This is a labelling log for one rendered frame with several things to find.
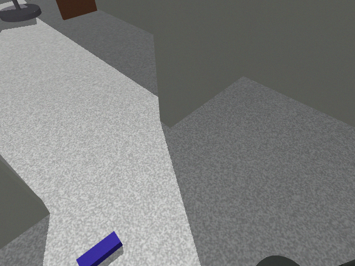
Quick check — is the carton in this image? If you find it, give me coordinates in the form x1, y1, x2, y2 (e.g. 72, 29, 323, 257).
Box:
76, 231, 123, 266

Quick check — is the floor lamp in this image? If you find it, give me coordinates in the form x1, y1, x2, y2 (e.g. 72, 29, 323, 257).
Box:
257, 255, 355, 266

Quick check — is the office chair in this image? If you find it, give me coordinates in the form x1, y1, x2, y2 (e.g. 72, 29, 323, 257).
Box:
0, 0, 42, 22

